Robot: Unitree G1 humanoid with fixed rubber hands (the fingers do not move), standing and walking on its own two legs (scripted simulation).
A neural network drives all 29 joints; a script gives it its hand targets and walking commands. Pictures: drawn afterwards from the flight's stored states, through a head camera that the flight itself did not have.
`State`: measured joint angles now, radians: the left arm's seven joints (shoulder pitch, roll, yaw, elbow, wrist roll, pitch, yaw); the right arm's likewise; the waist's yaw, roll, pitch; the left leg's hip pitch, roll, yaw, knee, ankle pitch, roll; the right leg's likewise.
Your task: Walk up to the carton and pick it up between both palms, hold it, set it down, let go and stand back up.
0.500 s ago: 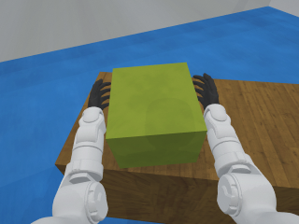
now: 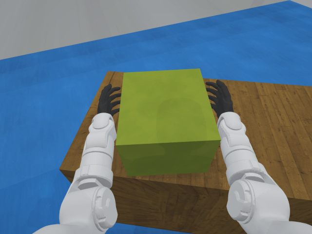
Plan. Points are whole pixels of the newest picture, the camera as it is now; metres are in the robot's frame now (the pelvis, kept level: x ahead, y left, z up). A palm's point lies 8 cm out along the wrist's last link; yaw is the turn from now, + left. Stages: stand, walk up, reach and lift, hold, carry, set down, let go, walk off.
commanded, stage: set down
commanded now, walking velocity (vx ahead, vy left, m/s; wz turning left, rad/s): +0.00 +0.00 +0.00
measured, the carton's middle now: (164, 121) +0.39 +0.03 +0.06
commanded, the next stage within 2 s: none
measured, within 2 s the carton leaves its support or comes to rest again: rests again in 1.52 s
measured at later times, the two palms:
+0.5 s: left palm (108, 117) +0.38 +0.19 +0.07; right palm (220, 111) +0.42 -0.13 +0.08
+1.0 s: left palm (110, 124) +0.38 +0.19 +0.04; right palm (216, 115) +0.43 -0.12 +0.05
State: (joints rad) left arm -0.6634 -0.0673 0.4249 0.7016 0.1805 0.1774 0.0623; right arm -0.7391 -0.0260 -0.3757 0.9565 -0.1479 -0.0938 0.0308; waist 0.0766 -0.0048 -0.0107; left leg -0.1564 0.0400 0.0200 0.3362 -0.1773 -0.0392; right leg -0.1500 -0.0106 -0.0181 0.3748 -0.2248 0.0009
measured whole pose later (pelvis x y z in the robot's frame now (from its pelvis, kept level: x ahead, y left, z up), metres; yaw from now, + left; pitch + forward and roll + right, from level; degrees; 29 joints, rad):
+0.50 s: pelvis +0.01 +0.00 +0.00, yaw +0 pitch +4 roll +0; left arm -0.64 -0.07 0.43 0.72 0.18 0.07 0.06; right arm -0.74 -0.03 -0.38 0.96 -0.19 -0.16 0.05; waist 0.08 0.00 -0.01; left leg -0.23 0.04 0.02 0.34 -0.18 -0.04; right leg -0.23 -0.01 -0.02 0.37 -0.23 0.00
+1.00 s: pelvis +0.01 +0.00 +0.00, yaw +0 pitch +8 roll +0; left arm -0.61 -0.07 0.43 0.77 0.18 -0.05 0.07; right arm -0.74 -0.02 -0.39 1.00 -0.23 -0.25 0.05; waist 0.08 0.00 -0.02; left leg -0.30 0.04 0.02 0.34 -0.18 -0.04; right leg -0.30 -0.01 -0.02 0.37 -0.22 0.00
